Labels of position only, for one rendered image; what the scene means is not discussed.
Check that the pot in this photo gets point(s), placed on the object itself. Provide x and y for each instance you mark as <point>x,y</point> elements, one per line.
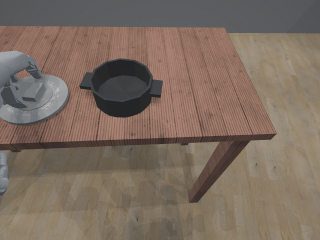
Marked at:
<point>122,87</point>

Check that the knob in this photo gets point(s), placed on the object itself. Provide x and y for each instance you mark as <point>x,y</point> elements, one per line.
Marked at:
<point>30,91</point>

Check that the left robot hand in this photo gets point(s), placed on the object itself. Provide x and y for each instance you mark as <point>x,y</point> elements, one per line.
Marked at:
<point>15,62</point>

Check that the lid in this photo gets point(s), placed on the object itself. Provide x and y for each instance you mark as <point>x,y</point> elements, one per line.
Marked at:
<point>51,101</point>

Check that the table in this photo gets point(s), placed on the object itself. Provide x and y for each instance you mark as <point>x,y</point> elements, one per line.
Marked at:
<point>207,94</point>

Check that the robot left forearm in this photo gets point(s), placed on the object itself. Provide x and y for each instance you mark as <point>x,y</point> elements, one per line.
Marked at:
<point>4,79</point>

